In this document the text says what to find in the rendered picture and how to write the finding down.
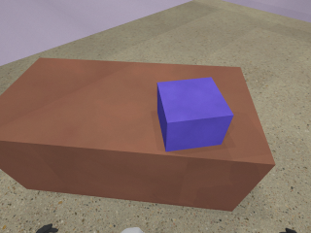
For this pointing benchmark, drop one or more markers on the pedestal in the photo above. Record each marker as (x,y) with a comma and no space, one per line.
(91,127)

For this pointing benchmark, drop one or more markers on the carton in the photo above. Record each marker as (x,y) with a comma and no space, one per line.
(192,114)

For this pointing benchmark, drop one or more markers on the robot left hand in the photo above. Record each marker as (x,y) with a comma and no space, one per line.
(47,229)

